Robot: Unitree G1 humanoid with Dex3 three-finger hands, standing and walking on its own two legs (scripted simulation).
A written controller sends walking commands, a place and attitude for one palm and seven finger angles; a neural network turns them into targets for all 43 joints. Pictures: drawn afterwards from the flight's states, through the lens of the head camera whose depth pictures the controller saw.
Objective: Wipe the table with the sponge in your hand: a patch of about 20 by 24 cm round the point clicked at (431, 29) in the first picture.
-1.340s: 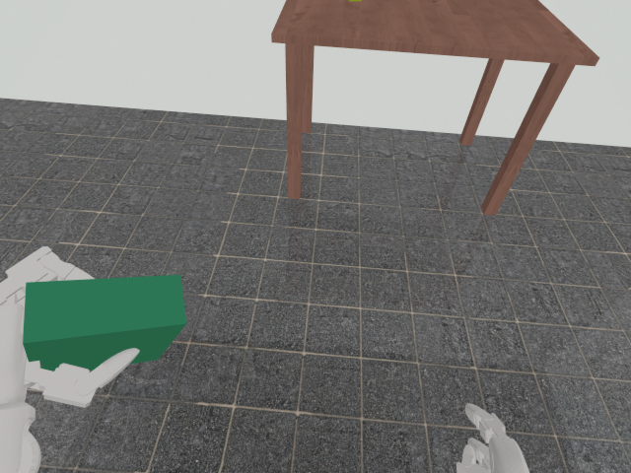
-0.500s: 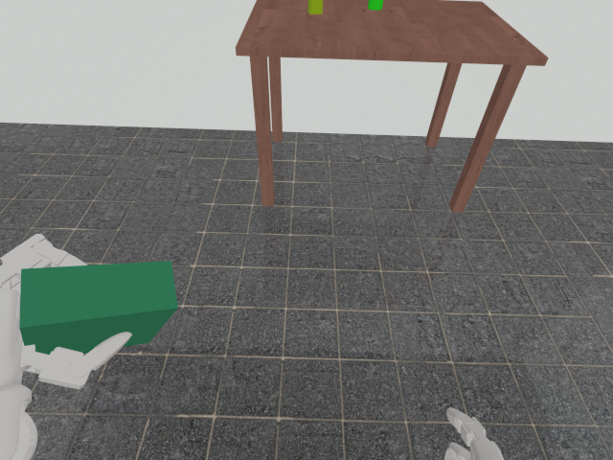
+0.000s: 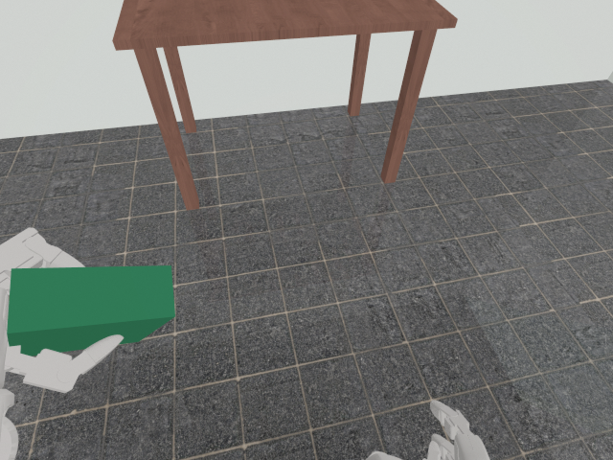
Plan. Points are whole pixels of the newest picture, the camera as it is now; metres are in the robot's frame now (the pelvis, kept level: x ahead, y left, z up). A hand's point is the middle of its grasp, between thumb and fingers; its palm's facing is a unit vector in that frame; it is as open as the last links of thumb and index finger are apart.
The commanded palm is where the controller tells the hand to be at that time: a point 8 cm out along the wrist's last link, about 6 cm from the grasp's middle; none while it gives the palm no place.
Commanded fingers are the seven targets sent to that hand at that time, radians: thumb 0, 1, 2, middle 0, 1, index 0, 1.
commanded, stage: walk to a spot facing it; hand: left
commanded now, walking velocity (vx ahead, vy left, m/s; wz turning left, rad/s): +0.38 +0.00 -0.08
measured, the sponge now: (111, 311) +0.23 +0.21 +0.14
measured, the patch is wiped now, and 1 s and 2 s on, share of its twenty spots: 0.00 0.00 0.00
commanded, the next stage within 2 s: turn to face it in 1.80 s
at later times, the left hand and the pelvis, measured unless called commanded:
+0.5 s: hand (123, 190) +0.37 +0.23 +0.17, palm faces +0.44 -0.82 -0.37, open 9.3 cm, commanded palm +0.32 +0.27 +0.18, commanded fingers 0.00 0.10 1.30 -1.20 -1.60 -1.20 -1.60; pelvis +0.16 -0.01 -0.02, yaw -1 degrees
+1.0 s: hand (215, 129) +0.52 +0.16 +0.15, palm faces +0.37 -0.81 -0.47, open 9.3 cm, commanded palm +0.45 +0.21 +0.18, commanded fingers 0.00 0.10 1.30 -1.20 -1.60 -1.20 -1.60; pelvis +0.29 -0.07 -0.01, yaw +0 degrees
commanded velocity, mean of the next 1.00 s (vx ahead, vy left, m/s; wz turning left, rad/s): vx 0.38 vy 0.00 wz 0.03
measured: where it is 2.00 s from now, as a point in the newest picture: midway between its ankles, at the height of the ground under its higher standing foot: (336, 347)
